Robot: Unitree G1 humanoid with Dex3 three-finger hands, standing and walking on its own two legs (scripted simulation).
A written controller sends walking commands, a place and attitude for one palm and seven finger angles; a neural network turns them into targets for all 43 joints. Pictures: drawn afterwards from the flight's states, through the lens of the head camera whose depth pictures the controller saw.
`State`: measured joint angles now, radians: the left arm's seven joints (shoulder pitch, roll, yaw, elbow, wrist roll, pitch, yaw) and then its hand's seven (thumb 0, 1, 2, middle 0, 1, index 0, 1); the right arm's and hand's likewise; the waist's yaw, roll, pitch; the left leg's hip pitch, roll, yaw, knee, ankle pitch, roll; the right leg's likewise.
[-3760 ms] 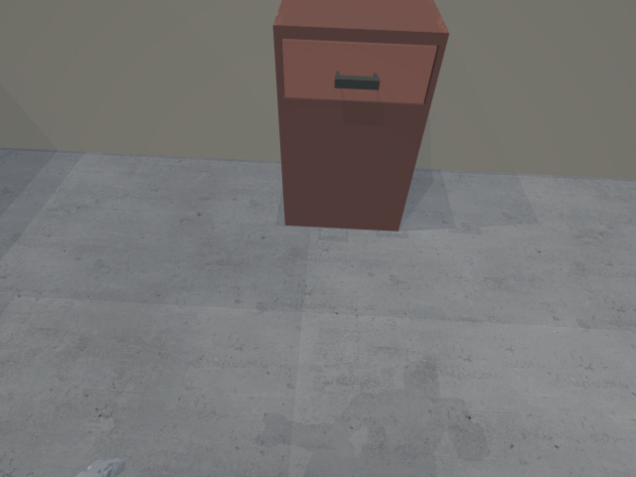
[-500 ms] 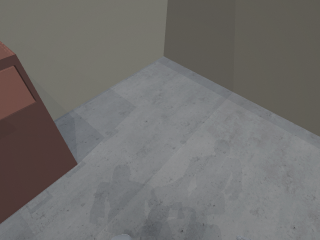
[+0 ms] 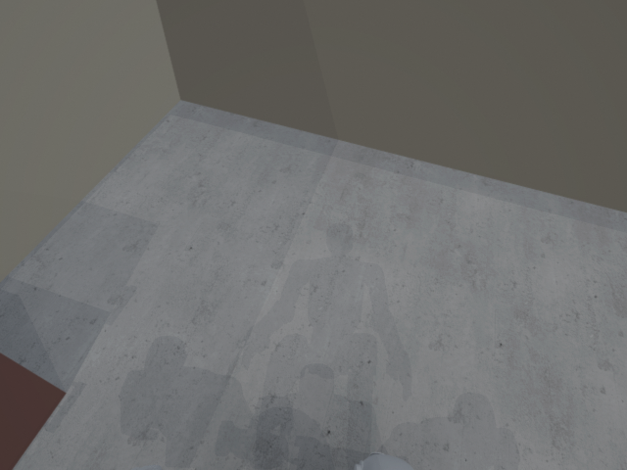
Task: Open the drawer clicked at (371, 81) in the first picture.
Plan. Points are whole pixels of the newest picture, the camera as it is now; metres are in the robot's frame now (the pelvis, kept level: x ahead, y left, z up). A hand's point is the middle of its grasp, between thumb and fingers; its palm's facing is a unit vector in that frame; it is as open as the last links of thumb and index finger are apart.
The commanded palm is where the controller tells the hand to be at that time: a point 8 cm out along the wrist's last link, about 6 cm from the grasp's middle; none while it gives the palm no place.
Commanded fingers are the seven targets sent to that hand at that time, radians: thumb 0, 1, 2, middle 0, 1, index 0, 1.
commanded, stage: walk to a spot facing it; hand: left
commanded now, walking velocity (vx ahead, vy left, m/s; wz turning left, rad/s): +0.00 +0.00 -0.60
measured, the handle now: out of the picture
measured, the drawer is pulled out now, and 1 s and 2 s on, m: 0.00 0.00 0.00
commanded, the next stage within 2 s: turn to face it in 0.86 s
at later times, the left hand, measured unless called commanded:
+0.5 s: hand (194, 468) +0.15 +0.17 -0.16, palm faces -0.22 -0.95 -0.20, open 7.4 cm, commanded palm none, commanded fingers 0.00 0.90 0.90 -0.20 -0.30 -0.20 -0.30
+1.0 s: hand (271, 382) +0.27 +0.07 -0.17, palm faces -0.57 -0.78 -0.25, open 7.4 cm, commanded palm none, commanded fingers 0.00 0.90 0.90 -0.20 -0.30 -0.20 -0.30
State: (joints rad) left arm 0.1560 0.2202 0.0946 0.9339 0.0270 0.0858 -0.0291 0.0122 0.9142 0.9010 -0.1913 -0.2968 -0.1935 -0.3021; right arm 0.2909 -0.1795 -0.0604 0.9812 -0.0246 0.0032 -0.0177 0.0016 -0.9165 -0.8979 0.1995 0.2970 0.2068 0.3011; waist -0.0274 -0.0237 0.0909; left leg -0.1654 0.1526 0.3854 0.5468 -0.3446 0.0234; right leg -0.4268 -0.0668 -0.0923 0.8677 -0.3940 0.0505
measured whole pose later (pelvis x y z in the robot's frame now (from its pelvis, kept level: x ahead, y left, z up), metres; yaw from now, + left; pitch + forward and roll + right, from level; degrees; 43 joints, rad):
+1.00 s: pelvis +0.05 -0.03 -0.02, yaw -36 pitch -1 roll -1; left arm 0.11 0.23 0.07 0.90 0.02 0.02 -0.02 0.01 0.91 0.90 -0.19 -0.30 -0.20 -0.30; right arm 0.30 -0.22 -0.06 0.98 -0.01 0.03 -0.01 0.00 -0.91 -0.90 0.20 0.30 0.21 0.30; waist -0.03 0.04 0.13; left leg -0.24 0.19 0.24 0.87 -0.50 -0.05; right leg -0.35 -0.01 -0.11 0.66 -0.27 -0.03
